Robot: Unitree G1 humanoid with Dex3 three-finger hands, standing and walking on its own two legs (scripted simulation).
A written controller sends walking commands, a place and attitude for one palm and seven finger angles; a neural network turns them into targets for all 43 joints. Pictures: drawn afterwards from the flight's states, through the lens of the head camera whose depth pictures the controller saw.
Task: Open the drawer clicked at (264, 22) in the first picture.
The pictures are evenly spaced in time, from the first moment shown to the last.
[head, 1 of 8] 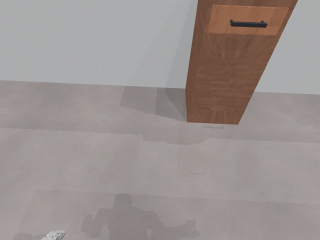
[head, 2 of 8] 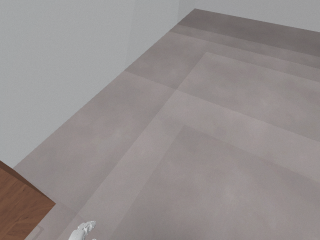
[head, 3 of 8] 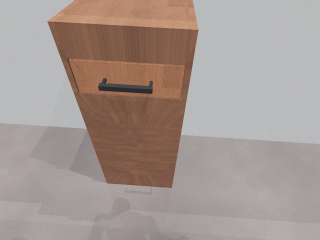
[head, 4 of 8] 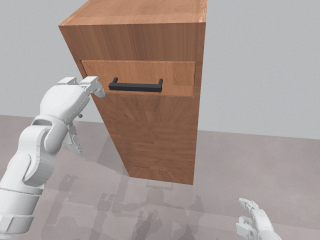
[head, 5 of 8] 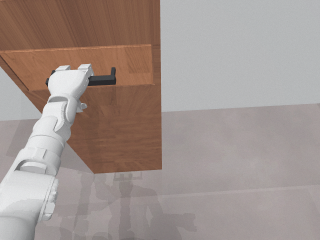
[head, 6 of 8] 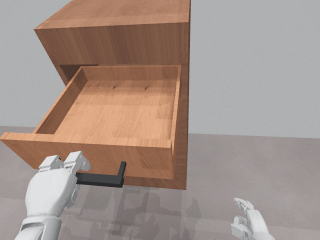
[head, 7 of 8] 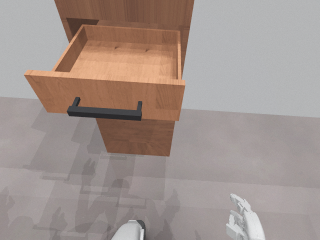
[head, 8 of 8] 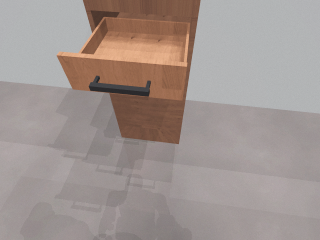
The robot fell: no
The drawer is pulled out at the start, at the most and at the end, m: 0.00 0.30 0.30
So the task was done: yes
